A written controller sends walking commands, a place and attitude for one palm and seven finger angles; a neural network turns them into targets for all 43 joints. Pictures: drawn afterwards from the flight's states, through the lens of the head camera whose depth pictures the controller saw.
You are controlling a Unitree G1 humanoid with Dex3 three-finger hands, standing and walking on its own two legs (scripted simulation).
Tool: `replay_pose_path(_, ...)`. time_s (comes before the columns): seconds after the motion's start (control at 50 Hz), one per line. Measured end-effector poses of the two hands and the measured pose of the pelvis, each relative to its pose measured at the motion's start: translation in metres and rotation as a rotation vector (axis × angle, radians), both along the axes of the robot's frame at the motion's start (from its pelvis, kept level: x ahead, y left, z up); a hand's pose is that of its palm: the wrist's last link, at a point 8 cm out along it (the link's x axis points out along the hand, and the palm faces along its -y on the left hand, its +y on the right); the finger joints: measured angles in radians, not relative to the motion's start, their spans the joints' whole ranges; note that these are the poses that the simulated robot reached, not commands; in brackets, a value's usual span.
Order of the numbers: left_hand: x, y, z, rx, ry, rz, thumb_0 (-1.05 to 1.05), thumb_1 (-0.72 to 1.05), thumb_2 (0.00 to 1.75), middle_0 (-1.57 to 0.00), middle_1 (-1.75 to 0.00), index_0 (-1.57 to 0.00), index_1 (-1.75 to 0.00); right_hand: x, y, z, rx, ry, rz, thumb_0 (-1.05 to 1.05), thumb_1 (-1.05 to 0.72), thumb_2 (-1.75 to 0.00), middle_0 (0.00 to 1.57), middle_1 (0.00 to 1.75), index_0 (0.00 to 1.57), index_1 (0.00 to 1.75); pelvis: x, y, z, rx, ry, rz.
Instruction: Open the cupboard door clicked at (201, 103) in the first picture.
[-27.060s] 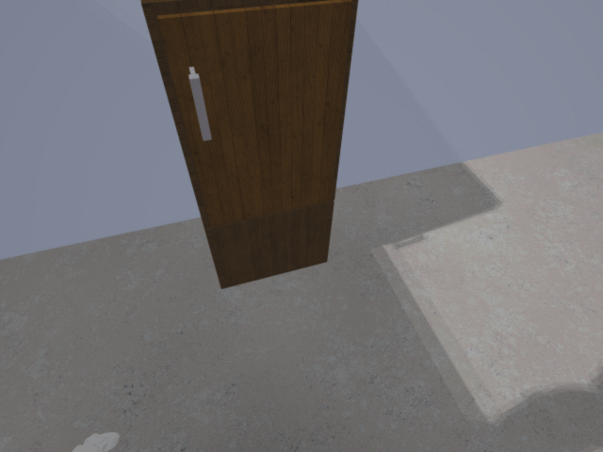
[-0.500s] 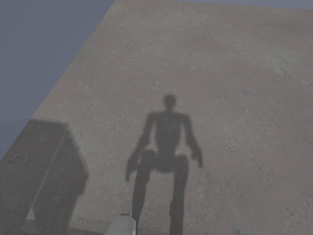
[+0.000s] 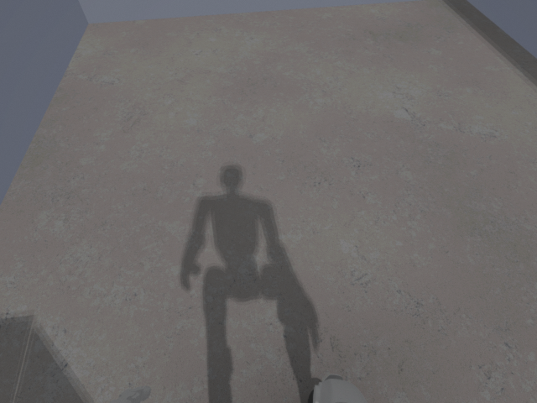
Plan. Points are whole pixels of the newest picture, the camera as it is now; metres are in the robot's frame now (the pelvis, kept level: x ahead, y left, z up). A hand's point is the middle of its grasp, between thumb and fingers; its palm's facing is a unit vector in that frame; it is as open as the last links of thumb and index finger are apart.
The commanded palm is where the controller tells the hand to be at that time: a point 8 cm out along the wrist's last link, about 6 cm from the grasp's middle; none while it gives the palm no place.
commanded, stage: walk to a spot facing it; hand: left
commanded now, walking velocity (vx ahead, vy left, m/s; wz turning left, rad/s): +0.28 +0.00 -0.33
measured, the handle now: out of the picture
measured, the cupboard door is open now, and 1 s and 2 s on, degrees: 42 42 42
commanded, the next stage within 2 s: turn to face it in 0.04 s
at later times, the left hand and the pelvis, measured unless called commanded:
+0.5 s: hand (193, 351) +0.23 +0.16 -0.20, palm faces +0.15 -0.97 -0.17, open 7.2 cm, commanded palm none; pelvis +0.21 -0.02 -0.02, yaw +6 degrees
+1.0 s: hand (201, 324) +0.27 +0.14 -0.15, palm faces +0.39 -0.88 -0.28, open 7.3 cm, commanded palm none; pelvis +0.27 -0.07 +0.00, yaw +23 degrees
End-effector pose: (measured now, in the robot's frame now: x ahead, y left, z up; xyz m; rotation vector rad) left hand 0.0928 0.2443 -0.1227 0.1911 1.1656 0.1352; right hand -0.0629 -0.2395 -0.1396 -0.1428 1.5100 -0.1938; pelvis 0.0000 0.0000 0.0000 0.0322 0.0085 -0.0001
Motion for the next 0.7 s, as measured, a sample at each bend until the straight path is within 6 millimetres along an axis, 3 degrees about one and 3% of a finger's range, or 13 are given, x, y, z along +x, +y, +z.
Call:
replay_pose_path(0.08,0.081,-0.019,-0.005,0.035,-0.086,-0.071,0.0,0.91,0.9,-0.19,-0.3,-0.2,-0.3,0.0,-0.013,-0.013,0.026,0.112,-0.064,0.0,-0.92,-0.9,0.2,0.3,0.2,0.3,0.045,-0.022,-0.016,-0.002,-0.002,-0.025)
replay_pose_path(0.14,0.106,-0.034,-0.003,0.033,-0.1,-0.07,0.0,0.91,0.9,-0.19,-0.3,-0.2,-0.3,0.035,-0.023,-0.011,0.025,0.104,-0.084,0.01,-0.91,-0.9,0.2,0.3,0.2,0.3,0.069,-0.032,-0.012,-0.004,-0.013,-0.034)
replay_pose_path(0.24,0.113,-0.056,-0.001,0.001,-0.006,-0.047,0.0,0.92,0.9,-0.19,-0.3,-0.2,-0.3,0.136,-0.032,0.001,0.01,-0.071,-0.066,0.01,-0.91,-0.9,0.19,0.3,0.2,0.3,0.111,-0.04,0.006,-0.014,-0.005,-0.03)
replay_pose_path(0.36,0.125,-0.05,-0.007,-0.013,0.029,0.044,-0.01,0.96,0.9,-0.2,-0.3,-0.2,-0.3,0.242,-0.025,0.006,0.013,-0.185,0.022,0.01,-0.94,-0.9,0.2,0.3,0.2,0.3,0.158,-0.039,0.008,-0.036,-0.014,0.033)
replay_pose_path(0.46,0.127,-0.04,-0.031,-0.051,0.075,0.137,-0.01,0.94,0.9,-0.2,-0.3,-0.2,-0.3,0.313,-0.019,0.001,-0.01,-0.218,0.133,0.01,-0.94,-0.9,0.2,0.3,0.2,0.3,0.196,-0.026,-0.007,-0.049,-0.036,0.094)
replay_pose_path(0.54,0.129,-0.029,-0.046,-0.053,0.131,0.181,0.0,0.93,0.9,-0.2,-0.3,-0.2,-0.3,0.355,-0.015,-0.004,-0.038,-0.26,0.184,0.0,-0.93,-0.9,0.2,0.3,0.2,0.3,0.213,-0.017,-0.018,-0.043,-0.024,0.119)
replay_pose_path(0.7,0.161,-0.018,-0.018,-0.012,0.066,0.243,0.0,0.92,0.9,-0.19,-0.3,-0.2,-0.3,0.401,-0.015,0.006,-0.02,-0.258,0.272,0.0,-0.91,-0.9,0.2,0.3,0.2,0.3,0.231,-0.024,-0.003,-0.051,0.015,0.192)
